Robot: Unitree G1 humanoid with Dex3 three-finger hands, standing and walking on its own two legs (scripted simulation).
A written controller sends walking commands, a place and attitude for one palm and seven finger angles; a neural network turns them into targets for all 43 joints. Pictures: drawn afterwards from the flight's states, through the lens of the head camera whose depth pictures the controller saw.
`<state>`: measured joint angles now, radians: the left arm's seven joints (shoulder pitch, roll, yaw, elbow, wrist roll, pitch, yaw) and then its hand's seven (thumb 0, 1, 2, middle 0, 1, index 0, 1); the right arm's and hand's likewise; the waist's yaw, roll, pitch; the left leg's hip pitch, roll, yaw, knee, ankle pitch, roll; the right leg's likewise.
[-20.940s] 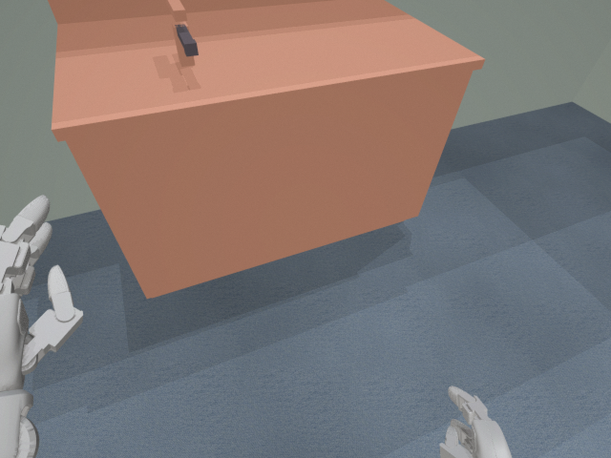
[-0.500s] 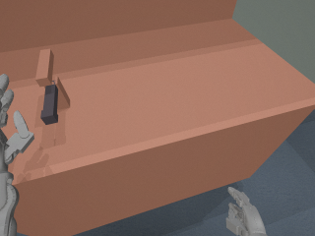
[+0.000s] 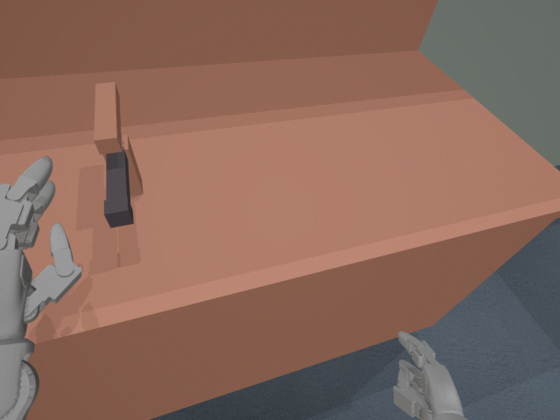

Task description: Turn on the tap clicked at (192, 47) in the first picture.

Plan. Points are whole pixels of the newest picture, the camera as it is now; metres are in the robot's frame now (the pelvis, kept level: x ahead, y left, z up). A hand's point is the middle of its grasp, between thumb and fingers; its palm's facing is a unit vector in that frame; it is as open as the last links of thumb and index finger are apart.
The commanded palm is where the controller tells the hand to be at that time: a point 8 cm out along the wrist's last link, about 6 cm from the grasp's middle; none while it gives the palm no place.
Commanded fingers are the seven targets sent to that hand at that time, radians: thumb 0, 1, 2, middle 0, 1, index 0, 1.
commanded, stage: come to a stop and stand still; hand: left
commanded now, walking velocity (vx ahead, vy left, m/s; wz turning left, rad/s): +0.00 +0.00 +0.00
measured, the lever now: (119, 212) +0.33 +0.25 +0.12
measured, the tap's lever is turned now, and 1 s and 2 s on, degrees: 0 0 0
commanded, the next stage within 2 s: look again from close up in 0.16 s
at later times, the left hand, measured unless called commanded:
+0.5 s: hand (65, 280) +0.21 +0.25 +0.15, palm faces +0.41 -0.85 -0.34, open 7.5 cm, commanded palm +0.15 +0.28 +0.18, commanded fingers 0.00 0.90 0.90 -0.20 -0.30 -0.20 -0.30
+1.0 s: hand (105, 274) +0.22 +0.21 +0.16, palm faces +0.39 -0.86 -0.33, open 7.5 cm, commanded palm +0.15 +0.24 +0.18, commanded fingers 0.00 0.90 0.90 -0.20 -0.30 -0.20 -0.30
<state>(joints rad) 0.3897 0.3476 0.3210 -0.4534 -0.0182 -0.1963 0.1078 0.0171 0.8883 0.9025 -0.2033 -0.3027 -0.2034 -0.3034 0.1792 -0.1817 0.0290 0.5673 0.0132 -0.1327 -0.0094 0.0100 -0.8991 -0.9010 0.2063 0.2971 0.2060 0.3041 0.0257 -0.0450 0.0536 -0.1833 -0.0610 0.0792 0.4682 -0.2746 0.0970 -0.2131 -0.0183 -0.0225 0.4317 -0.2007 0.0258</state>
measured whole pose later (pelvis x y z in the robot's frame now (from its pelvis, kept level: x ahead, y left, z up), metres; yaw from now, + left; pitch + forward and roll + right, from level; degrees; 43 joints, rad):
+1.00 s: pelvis +0.00 -0.04 +0.00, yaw +1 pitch -1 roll -1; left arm 0.39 0.36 0.34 -0.48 -0.05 -0.16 0.11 0.02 0.89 0.90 -0.20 -0.30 -0.20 -0.30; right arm 0.18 -0.17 0.02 0.55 0.02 -0.08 -0.02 0.01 -0.90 -0.90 0.21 0.30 0.21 0.30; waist 0.02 -0.04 0.08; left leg -0.19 -0.02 0.04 0.45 -0.25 0.04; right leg -0.20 0.02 -0.06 0.39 -0.18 -0.02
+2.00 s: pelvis +0.01 -0.05 +0.00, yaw +1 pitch -1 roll -1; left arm 0.45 0.36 0.32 -0.50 -0.05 -0.12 0.15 0.02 0.89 0.90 -0.21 -0.30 -0.21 -0.30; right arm 0.17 -0.19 0.02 0.57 0.03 -0.07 -0.04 0.01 -0.90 -0.90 0.21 0.30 0.21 0.30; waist 0.02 -0.01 0.05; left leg -0.17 -0.01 0.03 0.45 -0.26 0.03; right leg -0.18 0.04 -0.07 0.39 -0.19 -0.04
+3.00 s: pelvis -0.02 -0.03 +0.00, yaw +1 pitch -1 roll -1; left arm 0.39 0.39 0.37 -0.39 -0.04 -0.23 0.10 0.02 0.88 0.90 -0.21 -0.30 -0.21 -0.31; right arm 0.23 -0.20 0.02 0.58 0.02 -0.14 -0.03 0.01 -0.90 -0.90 0.21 0.30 0.20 0.30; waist 0.04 -0.04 0.05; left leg -0.22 -0.03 0.05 0.49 -0.25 0.06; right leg -0.24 0.01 -0.05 0.44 -0.19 -0.02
